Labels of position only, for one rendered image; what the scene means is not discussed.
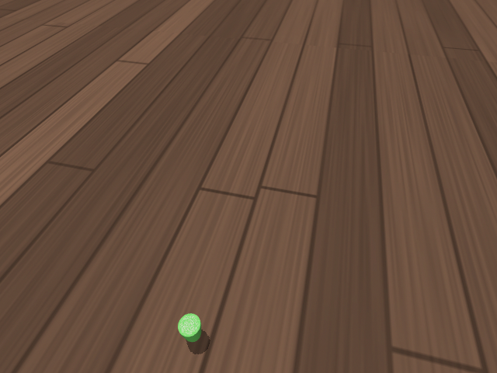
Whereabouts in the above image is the cup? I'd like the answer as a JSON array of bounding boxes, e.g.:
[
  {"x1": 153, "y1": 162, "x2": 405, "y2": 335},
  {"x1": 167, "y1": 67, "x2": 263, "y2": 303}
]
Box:
[{"x1": 178, "y1": 313, "x2": 201, "y2": 342}]

